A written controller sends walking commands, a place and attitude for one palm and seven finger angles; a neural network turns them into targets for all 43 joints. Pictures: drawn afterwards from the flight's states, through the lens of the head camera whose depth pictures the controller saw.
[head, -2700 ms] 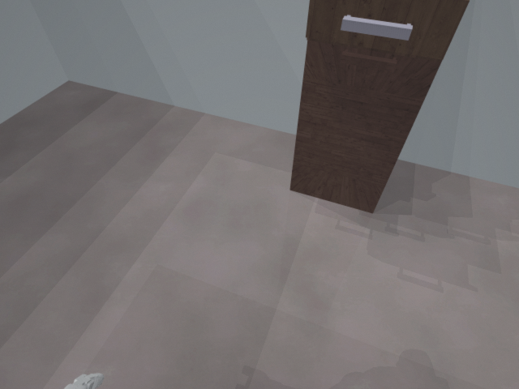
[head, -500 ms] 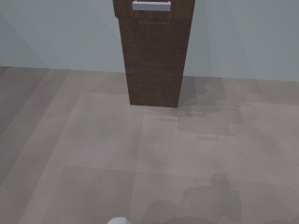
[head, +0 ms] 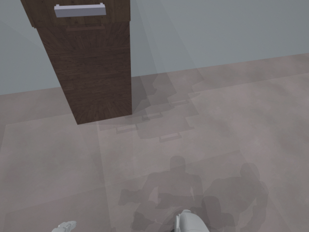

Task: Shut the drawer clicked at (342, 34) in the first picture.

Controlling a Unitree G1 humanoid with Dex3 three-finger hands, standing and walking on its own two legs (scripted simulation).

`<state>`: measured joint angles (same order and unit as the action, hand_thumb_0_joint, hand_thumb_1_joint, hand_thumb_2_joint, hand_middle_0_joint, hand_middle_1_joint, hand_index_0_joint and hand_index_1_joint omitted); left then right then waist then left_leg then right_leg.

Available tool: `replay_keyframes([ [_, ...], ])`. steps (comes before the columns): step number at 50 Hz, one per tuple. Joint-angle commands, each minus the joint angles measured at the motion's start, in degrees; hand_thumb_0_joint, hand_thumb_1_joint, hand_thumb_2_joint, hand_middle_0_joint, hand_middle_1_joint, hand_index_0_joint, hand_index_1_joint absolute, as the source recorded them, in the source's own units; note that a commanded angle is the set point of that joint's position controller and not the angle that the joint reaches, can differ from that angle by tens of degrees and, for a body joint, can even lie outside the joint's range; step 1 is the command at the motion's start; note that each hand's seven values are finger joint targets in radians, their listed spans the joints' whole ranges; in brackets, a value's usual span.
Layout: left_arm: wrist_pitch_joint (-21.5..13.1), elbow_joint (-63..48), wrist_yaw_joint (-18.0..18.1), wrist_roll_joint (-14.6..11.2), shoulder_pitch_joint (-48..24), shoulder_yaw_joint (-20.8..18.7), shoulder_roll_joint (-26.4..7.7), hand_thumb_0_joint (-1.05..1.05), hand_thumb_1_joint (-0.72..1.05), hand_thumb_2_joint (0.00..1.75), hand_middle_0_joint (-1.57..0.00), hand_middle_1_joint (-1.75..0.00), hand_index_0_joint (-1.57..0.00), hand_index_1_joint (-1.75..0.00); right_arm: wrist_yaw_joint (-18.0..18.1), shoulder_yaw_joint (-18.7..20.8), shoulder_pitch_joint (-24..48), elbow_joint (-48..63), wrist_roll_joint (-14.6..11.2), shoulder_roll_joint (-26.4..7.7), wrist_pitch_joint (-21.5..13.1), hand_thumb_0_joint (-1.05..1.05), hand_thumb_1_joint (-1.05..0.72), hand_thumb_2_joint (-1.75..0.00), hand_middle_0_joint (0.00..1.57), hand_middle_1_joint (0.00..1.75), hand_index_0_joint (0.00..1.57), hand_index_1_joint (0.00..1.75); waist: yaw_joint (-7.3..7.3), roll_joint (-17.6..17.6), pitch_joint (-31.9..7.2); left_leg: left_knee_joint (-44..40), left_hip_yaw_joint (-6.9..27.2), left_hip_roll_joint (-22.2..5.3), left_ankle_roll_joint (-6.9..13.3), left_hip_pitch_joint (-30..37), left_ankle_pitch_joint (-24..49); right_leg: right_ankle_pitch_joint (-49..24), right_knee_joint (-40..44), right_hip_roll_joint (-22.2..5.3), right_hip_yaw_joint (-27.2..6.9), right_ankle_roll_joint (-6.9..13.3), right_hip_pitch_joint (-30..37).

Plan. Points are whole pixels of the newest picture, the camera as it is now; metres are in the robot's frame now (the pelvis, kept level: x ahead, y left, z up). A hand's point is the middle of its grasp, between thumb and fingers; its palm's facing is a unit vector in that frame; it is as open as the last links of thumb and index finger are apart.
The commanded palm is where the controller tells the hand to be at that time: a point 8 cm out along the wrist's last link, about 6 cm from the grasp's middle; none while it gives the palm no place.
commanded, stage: walk to a spot facing it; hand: left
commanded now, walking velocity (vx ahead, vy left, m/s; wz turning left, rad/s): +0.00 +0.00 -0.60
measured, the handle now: (80, 8) +0.82 +0.32 +0.15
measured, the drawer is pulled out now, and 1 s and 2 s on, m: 0.15 0.15 0.15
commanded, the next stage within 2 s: turn to face it in 1.80 s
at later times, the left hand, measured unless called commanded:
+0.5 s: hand (99, 193) +0.26 +0.18 -0.19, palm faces -0.24 -0.95 -0.18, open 7.4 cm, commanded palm none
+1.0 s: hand (118, 170) +0.33 +0.13 -0.17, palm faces -0.58 -0.78 -0.23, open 7.4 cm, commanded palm none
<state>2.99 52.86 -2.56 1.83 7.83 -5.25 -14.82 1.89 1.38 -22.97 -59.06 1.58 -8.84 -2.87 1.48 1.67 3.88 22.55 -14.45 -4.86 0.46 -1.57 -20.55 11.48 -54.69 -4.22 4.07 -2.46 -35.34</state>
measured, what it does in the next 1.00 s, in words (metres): walks ahead, turning right: right foot, then left foot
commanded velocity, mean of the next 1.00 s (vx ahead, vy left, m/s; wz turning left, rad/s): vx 0.01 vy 0.00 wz -0.60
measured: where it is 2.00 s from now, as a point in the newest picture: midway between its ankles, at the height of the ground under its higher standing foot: outside the picture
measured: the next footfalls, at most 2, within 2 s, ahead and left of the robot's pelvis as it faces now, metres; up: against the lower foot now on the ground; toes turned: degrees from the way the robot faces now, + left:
right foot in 0.14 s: +0.16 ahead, -0.13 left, +0.00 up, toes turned -12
left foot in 0.50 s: +0.23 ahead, +0.12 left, +0.00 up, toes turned -11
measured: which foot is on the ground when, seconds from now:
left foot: down 0.00-0.14, up 0.16-0.48, down 0.50-1.00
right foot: up 0.00-0.12, down 0.14-0.50, up 0.52-0.98, down 1.00-1.00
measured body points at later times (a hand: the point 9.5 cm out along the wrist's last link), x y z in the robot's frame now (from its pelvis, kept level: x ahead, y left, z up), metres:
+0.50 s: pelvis +0.11 +0.02 -0.02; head +0.15 +0.04 +0.43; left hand +0.27 +0.23 -0.17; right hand +0.16 -0.25 -0.14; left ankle +0.18 +0.12 -0.74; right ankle +0.12 -0.12 -0.74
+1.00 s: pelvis +0.13 +0.02 -0.01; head +0.17 -0.01 +0.43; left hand +0.36 +0.17 -0.15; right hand -0.01 -0.19 -0.16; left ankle +0.19 +0.12 -0.74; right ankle +0.06 -0.07 -0.74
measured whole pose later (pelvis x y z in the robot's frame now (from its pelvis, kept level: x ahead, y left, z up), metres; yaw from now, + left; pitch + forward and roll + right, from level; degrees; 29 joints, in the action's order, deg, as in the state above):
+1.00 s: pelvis +0.13 +0.02 -0.01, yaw -37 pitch +1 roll +0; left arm 3.0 52.1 -1.3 1.4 8.9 -4.4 -12.5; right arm 0.3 4.6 -16.1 -55.6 1.6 -12.1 0.6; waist 2.1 -1.0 4.8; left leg 36.7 -22.7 -12.5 -1.1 -14.3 -20.1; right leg 17.2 -35.2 -2.9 6.6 -1.1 -16.9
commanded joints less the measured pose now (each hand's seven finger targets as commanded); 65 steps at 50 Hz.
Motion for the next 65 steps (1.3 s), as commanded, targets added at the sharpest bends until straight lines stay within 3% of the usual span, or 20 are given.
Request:
replay_keyframes([
  [1, -1.24, -6.1, -0.27, -0.12, -7.56, 0.91, 0.81, 0.0, 0.9, 0.9, -0.2, -0.3, -0.2, -0.3, 0.49, 2.51, -3.5, 1.48, -0.03, -9.93, -0.06, 0.0, -0.9, -0.9, 0.2, 0.3, 0.2, 0.3, 1.61, -11.01, 2.28, -0.81, 2.7, -13.72, 5.39, 1.48, 45.43, 1.84, 9.14, 2.05, 3.21, 1.46, 0.97],
  [5, -3.12, -3.77, 0.55, 0.25, 3.0, -0.12, -3.58, 0.0, 0.9, 0.9, -0.2, -0.3, -0.2, -0.3, -0.03, 3.46, -2.6, 2.48, -0.83, -12.09, 0.52, 0.0, -0.9, -0.9, 0.2, 0.3, 0.2, 0.3, -4.27, -8.29, -6.6, 21.45, -0.27, -13.34, 1.43, -3.02, 54.49, -1.47, 23.56, 5.75, 4.82, 4.61, 24.78],
  [6, -4.05, -1.74, 1.27, 0.42, 10.83, -1.37, -8.97, 0.0, 0.9, 0.9, -0.2, -0.3, -0.2, -0.3, -0.69, 3.02, -2.85, 3.76, -1.78, -10.68, 0.68, 0.0, -0.9, -0.9, 0.2, 0.3, 0.2, 0.3, -7.83, 0.46, -14.02, 37.54, -1.16, -10.94, -1.8, -18.53, 33.35, -19.97, 25.07, -4.56, -5.84, 8.56, 44.78],
  [7, -4.43, -0.26, 2.22, -0.83, 16.98, -2.52, -14.59, 0.0, 0.9, 0.9, -0.2, -0.3, -0.2, -0.3, -0.53, 2.49, -1.99, 6.23, -2.09, -7.35, 0.55, 0.0, -0.9, -0.9, 0.2, 0.3, 0.2, 0.3, -8.5, 11.13, -21.81, 58.82, 1.83, 0.0, -5.53, -33.57, -16.15, -53.16, 24.68, -22.33, -30.98, 17.75, 54.83],
  [8, -3.75, -0.27, 3.03, -1.96, 16.91, -2.67, -14.82, 0.0, 0.9, 0.9, -0.2, -0.3, -0.2, -0.3, 0.43, 2.63, 3.87, 8.4, -1.8, -8.27, 0.63, 0.0, -0.9, -0.9, 0.2, 0.3, 0.2, 0.3, -9.3, 3.26, -19.89, 60.11, 12.2, -1.68, -4.06, -34.64, -16.37, -58.46, 25.08, -21.31, -25.83, 19.76, 50.42],
  [10, -2.83, -3.22, 3.91, -1.86, 7.83, -1.74, -10.7, 0.0, 0.9, 0.9, -0.2, -0.3, -0.2, -0.3, 0.26, 2.74, 6.09, 8.5, -1.2, -9.1, 1.46, 0.0, -0.9, -0.9, 0.2, 0.3, 0.2, 0.3, -5.8, 6.09, -15.89, 56.65, 14.71, -5.05, -4.4, -34.41, -8.76, -37.98, 28.15, -15.73, -22.5, 16.94, 41.07],
  [15, -2.88, -5.11, 3.77, -0.21, -2.12, -0.72, -7.85, 0.0, 0.9, 0.9, -0.2, -0.3, -0.2, -0.3, -0.33, 2.06, 2.05, 6.62, -0.27, -6.31, 4.16, 0.0, -0.9, -0.9, 0.2, 0.3, 0.2, 0.3, 1.41, 2.87, -7.74, 40.89, 11.52, -3.64, -5.64, -23.49, -2.64, -14.67, 34.42, -8.5, -14.79, 12.89, 15.81],
  [23, -1.21, -6.74, 2.63, -0.54, -1.19, -1.53, -8.41, 0.0, 0.9, 0.9, -0.2, -0.3, -0.2, -0.3, -0.22, 2.55, 4.7, 9.81, -1.05, -7.73, 2.55, 0.0, -0.9, -0.9, 0.2, 0.3, 0.2, 0.3, 1.4, 8.51, -6.88, 12.2, 8.08, 2.14, -4.5, -10.55, 3.93, -5.78, 29.0, -3.87, -20.21, 9.19, 11.5],
  [24, -0.9, -7.55, 2.55, -0.87, -1.2, -1.14, -6.54, 0.0, 0.9, 0.9, -0.2, -0.3, -0.2, -0.3, 0.08, 2.89, 2.88, 9.54, -1.06, -9.61, 2.06, 0.0, -0.9, -0.9, 0.2, 0.3, 0.2, 0.3, 2.37, 3.96, -7.34, 4.06, 10.65, -0.38, -3.67, -4.08, 5.44, -2.12, 24.57, -1.19, -18.48, 6.7, 7.35],
  [25, -0.67, -8.5, 2.2, -1.33, 0.87, -0.47, -2.46, 0.0, 0.9, 0.9, -0.2, -0.3, -0.2, -0.3, 0.1, 3.9, 2.53, 9.97, -0.5, -14.87, 1.58, 0.0, -0.9, -0.9, 0.2, 0.3, 0.2, 0.3, 2.14, -13.89, -7.6, -5.07, 26.84, -14.22, 0.6, 0.3, 3.97, 11.38, 11.54, 6.37, -11.76, 3.01, -0.72],
  [26, -0.77, -8.95, 1.86, -0.92, 2.27, -0.64, -2.3, 0.0, 0.9, 0.9, -0.2, -0.3, -0.2, -0.3, -0.18, 4.2, 4.01, 11.38, -0.09, -18.18, 1.88, 0.0, -0.9, -0.9, 0.2, 0.3, 0.2, 0.3, 1.21, -21.72, -6.3, -9.67, 36.18, -25.26, 6.06, -4.64, 3.66, 23.73, -3.1, 7.33, -4.99, 0.61, -2.52],
  [29, -0.69, -6.31, 0.69, -0.04, 3.44, -2.15, -4.24, 0.0, 0.9, 0.9, -0.2, -0.3, -0.2, -0.3, 0.17, 2.88, 13.59, 13.3, 0.06, -12.82, 1.37, 0.0, -0.9, -0.9, 0.2, 0.3, 0.2, 0.3, -2.21, -9.83, -1.4, -8.63, 23.11, -17.71, 5.66, -12.97, 5.64, 12.99, -17.09, 2.88, -6.24, -0.43, -0.4],
  [32, -0.1, -5.04, 0.56, -0.42, 5.38, -1.55, -2.29, 0.0, 0.9, 0.9, -0.2, -0.3, -0.2, -0.3, 0.26, 2.85, 12.39, 12.12, -0.26, -10.87, 1.15, 0.0, -0.9, -0.9, 0.2, 0.3, 0.2, 0.3, -1.9, -10.57, -5.04, -5.0, 12.44, -14.64, 4.84, -6.52, 20.48, 9.52, -17.09, 1.86, -4.38, -1.73, 0.35],
  [40, 0.32, -5.93, 0.71, -0.51, -0.16, -0.69, -0.95, 0.0, 0.9, 0.9, -0.2, -0.3, -0.2, -0.3, -0.22, 4.33, 5.54, 7.76, -0.22, -11.94, 1.86, 0.0, -0.9, -0.9, 0.2, 0.3, 0.2, 0.3, 1.66, -11.53, -5.02, -3.51, 7.48, -17.84, 6.63, 0.21, 27.83, 13.41, -2.49, 0.06, -0.16, -2.08, 3.02],
  [48, -1.49, -4.45, 1.55, -0.52, 3.88, -0.54, -1.59, 0.0, 0.9, 0.9, -0.2, -0.3, -0.2, -0.3, -1.27, 5.39, 7.17, 6.67, -0.21, -13.42, 2.6, 0.0, -0.9, -0.9, 0.2, 0.3, 0.2, 0.3, -1.63, -10.91, -8.08, 10.09, -0.69, -17.76, 1.36, -5.96, 27.4, 2.06, 25.03, 2.71, 3.75, 1.75, 21.77],
  [49, -2.25, -3.53, 2.13, -0.22, 7.5, -1.1, -5.49, 0.0, 0.9, 0.9, -0.2, -0.3, -0.2, -0.3, -1.64, 5.04, 6.2, 7.32, -0.68, -11.75, 2.74, 0.0, -0.9, -0.9, 0.2, 0.3, 0.2, 0.3, -3.48, -1.7, -10.6, 20.52, -2.2, -15.36, -1.91, -14.17, 20.31, -7.25, 31.34, -2.52, -3.12, 4.22, 32.67],
  [50, -2.99, -2.8, 3.05, 0.1, 10.58, -2.25, -12.28, 0.0, 0.9, 0.9, -0.2, -0.3, -0.2, -0.3, -1.94, 3.57, 8.07, 10.43, -0.7, -7.03, 2.99, 0.0, -0.9, -0.9, 0.2, 0.3, 0.2, 0.3, -5.15, 15.9, -10.38, 34.19, -1.79, -6.45, -5.16, -32.67, -12.32, -29.52, 33.44, -17.47, -24.63, 10.28, 40.69],
  [51, -2.5, -2.16, 3.59, -1.09, 13.02, -2.5, -13.69, 0.0, 0.9, 0.9, -0.2, -0.3, -0.2, -0.3, -1.13, 3.24, 10.9, 11.71, -0.75, -7.66, 3.92, 0.0, -0.9, -0.9, 0.2, 0.3, 0.2, 0.3, -6.61, 11.53, -10.78, 42.24, 7.7, -4.62, -5.24, -34.69, -17.15, -39.4, 31.85, -20.47, -24.13, 14.73, 37.58],
  [56, -2.26, -5.28, 3.79, -0.9, 0.81, -1.09, -7.86, 0.0, 0.9, 0.9, -0.2, -0.3, -0.2, -0.3, -0.8, 3.35, 9.82, 8.93, -0.24, -8.75, 4.75, 0.0, -0.9, -0.9, 0.2, 0.3, 0.2, 0.3, -0.93, 6.11, -7.41, 41.92, 11.56, -3.78, -6.34, -30.67, -2.87, -24.48, 32.58, -9.25, -14.16, 11.65, 28.19],
  [65, -2.32, -4.6, 2.39, -0.31, 2.63, -1.56, -10.25, 0.0, 0.9, 0.9, -0.2, -0.3, -0.2, -0.3, -1.65, 3.16, 13.42, 12.24, -0.43, -9.16, 3.33, 0.0, -0.9, -0.9, 0.2, 0.3, 0.2, 0.3, -3.02, 8.5, -2.98, 22.84, 10.14, 0.88, -5.07, -22.76, -5.18, 9.46, 38.54, -7.89, -24.6, 12.82, 21.11],
])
